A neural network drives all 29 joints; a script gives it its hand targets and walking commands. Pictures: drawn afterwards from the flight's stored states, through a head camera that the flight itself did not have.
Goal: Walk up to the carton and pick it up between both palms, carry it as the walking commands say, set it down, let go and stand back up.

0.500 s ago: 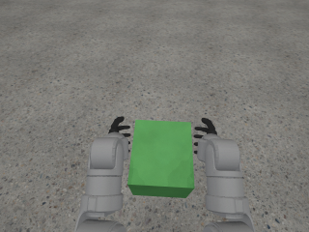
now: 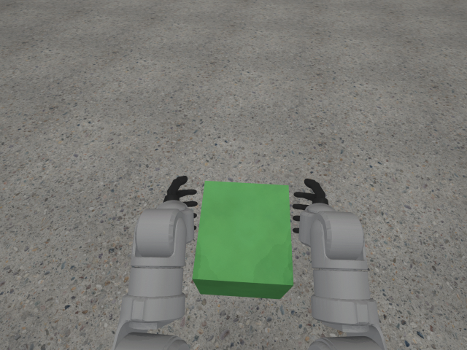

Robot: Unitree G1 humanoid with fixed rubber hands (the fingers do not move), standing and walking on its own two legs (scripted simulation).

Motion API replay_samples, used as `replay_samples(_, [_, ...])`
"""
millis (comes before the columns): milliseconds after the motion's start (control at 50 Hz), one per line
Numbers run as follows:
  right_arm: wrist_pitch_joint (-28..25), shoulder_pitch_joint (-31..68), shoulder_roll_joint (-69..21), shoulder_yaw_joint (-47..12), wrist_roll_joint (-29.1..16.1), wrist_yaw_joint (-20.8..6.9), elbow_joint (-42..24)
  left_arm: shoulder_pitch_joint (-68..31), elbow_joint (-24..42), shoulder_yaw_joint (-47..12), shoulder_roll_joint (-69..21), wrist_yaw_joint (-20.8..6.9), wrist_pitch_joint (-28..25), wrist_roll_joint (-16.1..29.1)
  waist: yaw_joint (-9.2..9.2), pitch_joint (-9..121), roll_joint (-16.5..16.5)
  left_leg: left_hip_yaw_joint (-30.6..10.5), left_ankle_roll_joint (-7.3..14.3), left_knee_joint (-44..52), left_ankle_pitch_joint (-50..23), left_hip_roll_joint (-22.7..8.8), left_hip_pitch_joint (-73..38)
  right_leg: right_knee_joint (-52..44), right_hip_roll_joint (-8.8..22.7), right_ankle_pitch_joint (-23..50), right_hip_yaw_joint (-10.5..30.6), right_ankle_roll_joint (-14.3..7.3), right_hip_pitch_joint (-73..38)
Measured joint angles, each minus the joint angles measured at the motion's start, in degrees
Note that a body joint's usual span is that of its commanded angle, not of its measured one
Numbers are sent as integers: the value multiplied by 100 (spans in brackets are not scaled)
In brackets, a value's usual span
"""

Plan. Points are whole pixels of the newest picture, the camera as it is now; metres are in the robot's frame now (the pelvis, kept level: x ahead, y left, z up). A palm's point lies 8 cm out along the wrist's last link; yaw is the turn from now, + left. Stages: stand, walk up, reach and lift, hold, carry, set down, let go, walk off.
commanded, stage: carry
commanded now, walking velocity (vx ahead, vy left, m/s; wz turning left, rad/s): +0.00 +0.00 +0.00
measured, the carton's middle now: (243, 241) +0.32 +0.00 -0.01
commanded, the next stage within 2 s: none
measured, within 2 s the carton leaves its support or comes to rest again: neither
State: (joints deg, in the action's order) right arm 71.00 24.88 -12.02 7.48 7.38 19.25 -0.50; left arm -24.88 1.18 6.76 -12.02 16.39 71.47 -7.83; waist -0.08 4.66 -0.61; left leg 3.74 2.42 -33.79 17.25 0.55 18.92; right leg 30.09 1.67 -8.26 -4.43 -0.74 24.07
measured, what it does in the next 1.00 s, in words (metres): stands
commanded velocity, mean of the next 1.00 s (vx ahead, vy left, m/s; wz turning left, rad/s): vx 0.00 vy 0.00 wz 0.00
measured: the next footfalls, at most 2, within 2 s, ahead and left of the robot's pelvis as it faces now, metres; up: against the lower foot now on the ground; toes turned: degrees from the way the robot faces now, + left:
right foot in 1.94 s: +0.00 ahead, -0.15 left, +0.00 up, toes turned -26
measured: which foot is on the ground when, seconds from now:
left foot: down 0.00-1.00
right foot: down 0.00-1.00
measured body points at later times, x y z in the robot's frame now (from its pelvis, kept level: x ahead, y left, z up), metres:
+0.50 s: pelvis +0.00 +0.00 +0.00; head -0.01 +0.01 +0.45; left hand +0.31 +0.12 +0.08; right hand +0.31 -0.12 +0.08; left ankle +0.00 +0.09 -0.73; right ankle +0.08 -0.11 -0.73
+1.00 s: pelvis +0.00 +0.01 +0.00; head -0.02 +0.01 +0.45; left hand +0.31 +0.13 +0.08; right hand +0.31 -0.12 +0.08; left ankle +0.00 +0.09 -0.73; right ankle +0.08 -0.11 -0.73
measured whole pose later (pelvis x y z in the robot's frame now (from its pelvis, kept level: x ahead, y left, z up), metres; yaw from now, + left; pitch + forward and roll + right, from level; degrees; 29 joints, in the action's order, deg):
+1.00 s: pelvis +0.00 +0.01 +0.00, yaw +0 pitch +2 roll +0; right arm 70.1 22.4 -11.0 5.7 6.8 17.2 -2.2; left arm -22.6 3.1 5.7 -11.1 14.1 70.4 -7.9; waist -0.1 5.2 -0.6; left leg 4.1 3.1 -34.8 17.6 0.8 19.8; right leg 30.7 2.0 -8.2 -4.1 -0.2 24.9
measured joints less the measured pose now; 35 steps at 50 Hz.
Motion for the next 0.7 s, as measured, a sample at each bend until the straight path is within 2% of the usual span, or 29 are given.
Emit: replay_samples(700, [-86, -178, 72, -126, -40, -154, -102, 159, 130, -76, 64, -169, -90, -11, -2, 39, -3, 31, 49, -83, 26, 22, 72, 51, 26, 3, 30, 43, 63])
